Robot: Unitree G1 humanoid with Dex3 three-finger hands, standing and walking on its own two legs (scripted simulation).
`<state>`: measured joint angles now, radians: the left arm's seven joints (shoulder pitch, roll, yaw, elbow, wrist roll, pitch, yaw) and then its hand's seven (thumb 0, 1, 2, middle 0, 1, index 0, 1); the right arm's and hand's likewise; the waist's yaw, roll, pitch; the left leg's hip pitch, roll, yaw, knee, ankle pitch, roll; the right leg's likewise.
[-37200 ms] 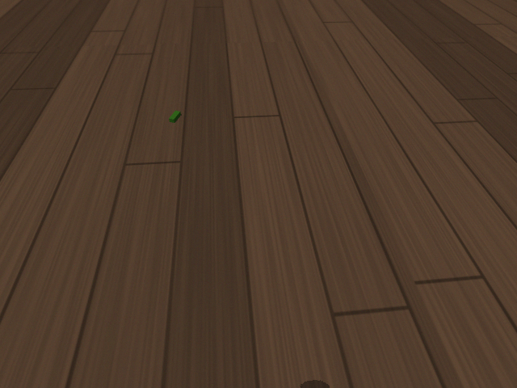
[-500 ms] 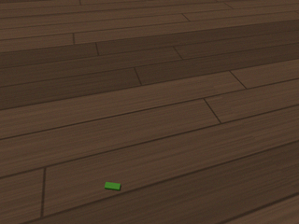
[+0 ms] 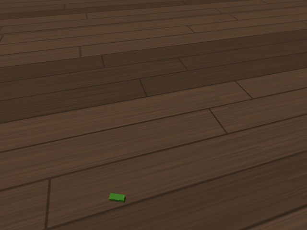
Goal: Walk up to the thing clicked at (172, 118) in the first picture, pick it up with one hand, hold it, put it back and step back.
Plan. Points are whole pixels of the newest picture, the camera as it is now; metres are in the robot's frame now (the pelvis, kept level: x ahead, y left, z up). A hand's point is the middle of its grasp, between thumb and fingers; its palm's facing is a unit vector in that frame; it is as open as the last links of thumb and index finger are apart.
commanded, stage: stand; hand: left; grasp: from above
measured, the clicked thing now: (117, 197) +0.47 +0.22 -0.76
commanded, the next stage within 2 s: step back in 1.62 s
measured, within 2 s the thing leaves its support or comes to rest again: neither
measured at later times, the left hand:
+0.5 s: hand out of the picture +0.07 +0.22 -0.16, palm faces +0.01 -0.94 -0.33, open 7.4 cm
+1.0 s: hand out of the picture +0.08 +0.22 -0.15, palm faces +0.00 -0.94 -0.34, open 7.4 cm
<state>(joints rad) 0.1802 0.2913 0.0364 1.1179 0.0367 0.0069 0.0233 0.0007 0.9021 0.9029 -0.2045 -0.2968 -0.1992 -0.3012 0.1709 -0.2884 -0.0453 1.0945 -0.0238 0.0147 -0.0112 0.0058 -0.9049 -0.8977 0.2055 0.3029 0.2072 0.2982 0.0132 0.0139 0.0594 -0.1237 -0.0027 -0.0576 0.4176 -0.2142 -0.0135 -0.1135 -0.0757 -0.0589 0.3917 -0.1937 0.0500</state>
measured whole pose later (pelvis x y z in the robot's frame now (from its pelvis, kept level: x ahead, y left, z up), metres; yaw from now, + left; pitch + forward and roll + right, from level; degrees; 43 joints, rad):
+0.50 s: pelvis +0.00 -0.02 +0.00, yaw +0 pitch -4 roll +0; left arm 0.13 0.30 0.03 1.14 0.02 0.00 0.01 0.00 0.90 0.90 -0.20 -0.30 -0.20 -0.30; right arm 0.15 -0.31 -0.02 1.12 -0.02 0.01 -0.01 0.01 -0.91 -0.90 0.20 0.30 0.21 0.30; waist 0.01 0.02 0.07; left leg -0.11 0.03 -0.06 0.37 -0.19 -0.04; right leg -0.11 -0.05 -0.07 0.36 -0.18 0.02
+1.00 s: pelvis +0.01 -0.02 +0.00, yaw +0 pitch -3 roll +0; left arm 0.11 0.32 0.03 1.14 0.02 -0.01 0.00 0.00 0.90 0.90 -0.20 -0.30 -0.20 -0.30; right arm 0.12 -0.33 -0.02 1.13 -0.01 0.00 0.00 0.01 -0.91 -0.90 0.21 0.30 0.21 0.30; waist 0.00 0.02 0.06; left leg -0.10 0.04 -0.07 0.34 -0.19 -0.05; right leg -0.11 -0.04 -0.07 0.35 -0.18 0.02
